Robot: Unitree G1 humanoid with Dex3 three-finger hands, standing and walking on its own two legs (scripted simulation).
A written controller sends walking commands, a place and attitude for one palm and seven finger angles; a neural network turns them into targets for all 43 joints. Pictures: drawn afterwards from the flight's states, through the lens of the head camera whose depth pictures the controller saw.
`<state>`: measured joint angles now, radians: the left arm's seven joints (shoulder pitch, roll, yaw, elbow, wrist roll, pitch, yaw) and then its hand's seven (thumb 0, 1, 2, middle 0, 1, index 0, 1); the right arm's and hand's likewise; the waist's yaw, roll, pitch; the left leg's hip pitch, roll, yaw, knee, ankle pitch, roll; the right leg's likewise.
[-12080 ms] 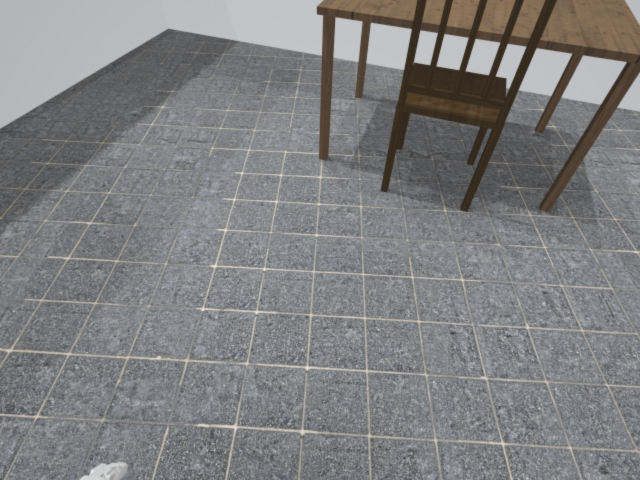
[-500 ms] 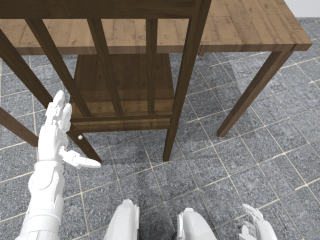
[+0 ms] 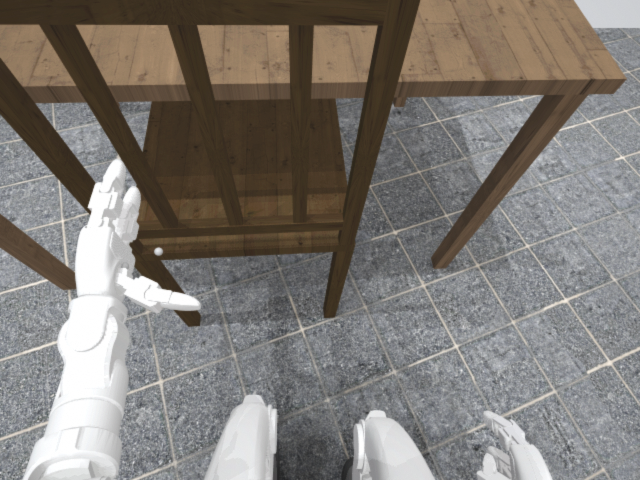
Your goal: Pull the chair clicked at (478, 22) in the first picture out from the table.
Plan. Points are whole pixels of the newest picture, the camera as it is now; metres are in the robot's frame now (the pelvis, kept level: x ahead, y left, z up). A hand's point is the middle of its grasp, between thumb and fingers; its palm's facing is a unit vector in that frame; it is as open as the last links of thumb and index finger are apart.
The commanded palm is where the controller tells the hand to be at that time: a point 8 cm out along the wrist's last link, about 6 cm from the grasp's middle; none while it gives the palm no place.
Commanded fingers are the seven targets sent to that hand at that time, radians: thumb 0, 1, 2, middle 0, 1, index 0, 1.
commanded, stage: push the fingers through the gap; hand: left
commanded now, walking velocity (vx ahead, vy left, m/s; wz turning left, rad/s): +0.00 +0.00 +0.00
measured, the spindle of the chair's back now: (217, 151) +0.50 +0.15 +0.07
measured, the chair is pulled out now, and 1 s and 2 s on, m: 0.00 0.00 0.00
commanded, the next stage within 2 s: hook a spindle and tug to test in 1.28 s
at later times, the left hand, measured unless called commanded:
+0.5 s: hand (156, 215) +0.42 +0.22 +0.03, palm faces +0.12 -0.99 -0.04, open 16.9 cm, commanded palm +0.40 +0.26 +0.03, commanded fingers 0.00 -0.50 0.30 -0.06 -0.08 -0.06 -0.08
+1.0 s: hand (159, 191) +0.46 +0.22 +0.03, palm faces +0.11 -0.99 -0.02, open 16.9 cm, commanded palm +0.43 +0.26 +0.03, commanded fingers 0.00 -0.50 0.30 -0.06 -0.08 -0.06 -0.08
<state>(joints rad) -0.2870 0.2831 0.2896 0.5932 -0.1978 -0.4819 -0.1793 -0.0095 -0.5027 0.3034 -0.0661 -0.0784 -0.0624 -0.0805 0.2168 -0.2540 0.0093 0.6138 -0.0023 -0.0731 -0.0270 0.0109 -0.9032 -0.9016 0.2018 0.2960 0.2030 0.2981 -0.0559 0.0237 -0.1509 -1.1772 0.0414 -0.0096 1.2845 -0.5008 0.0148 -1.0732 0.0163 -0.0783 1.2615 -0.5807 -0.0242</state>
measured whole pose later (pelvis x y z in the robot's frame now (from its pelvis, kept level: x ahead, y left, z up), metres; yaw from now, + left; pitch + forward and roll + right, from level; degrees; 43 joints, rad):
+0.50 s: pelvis +0.00 +0.00 +0.00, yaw -1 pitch +24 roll -3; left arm -0.48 0.36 0.37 0.80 -0.17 -0.50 -0.19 -0.01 -0.50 0.30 -0.07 -0.08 -0.06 -0.08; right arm 0.27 -0.26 0.01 0.64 -0.01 -0.02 -0.01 0.01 -0.90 -0.90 0.20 0.30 0.20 0.30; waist -0.09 0.03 -0.15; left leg -1.20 0.05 0.00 1.28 -0.50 0.02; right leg -1.10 0.02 -0.07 1.25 -0.57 -0.02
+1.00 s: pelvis +0.00 +0.01 +0.00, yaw -1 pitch +25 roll -4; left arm -0.62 0.40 0.41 0.95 -0.13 -0.52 -0.19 -0.01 -0.50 0.30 -0.07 -0.08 -0.06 -0.08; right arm 0.28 -0.26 0.02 0.64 -0.02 0.04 0.01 0.01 -0.90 -0.90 0.20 0.30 0.20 0.30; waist -0.11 0.03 -0.15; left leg -1.23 0.05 0.00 1.29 -0.51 0.03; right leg -1.12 0.03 -0.07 1.25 -0.57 -0.01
